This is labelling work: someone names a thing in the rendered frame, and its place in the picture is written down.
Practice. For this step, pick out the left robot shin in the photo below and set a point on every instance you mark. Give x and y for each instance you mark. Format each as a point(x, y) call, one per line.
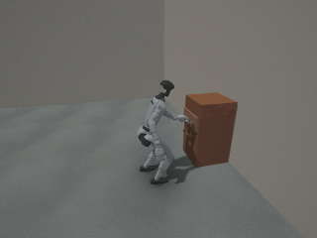
point(152, 157)

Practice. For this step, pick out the robot left hand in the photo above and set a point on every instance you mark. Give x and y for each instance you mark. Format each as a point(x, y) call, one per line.
point(182, 117)

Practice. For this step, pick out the robot right forearm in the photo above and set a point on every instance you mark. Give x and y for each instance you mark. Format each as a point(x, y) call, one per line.
point(154, 132)

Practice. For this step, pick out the robot left foot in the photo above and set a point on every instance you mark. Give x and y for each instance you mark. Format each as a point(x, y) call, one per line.
point(148, 168)

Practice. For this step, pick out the robot right hand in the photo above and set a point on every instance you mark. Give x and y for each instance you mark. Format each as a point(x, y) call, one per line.
point(159, 152)

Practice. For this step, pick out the robot right upper arm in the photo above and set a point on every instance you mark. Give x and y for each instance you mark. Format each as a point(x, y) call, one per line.
point(159, 108)

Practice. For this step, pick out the robot left forearm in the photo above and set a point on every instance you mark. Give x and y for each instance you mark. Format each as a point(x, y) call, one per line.
point(170, 115)

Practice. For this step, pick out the cabinet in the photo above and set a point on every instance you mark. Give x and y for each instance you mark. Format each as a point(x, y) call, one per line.
point(211, 145)

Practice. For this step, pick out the drawer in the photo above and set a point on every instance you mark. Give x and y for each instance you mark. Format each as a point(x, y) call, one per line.
point(191, 118)

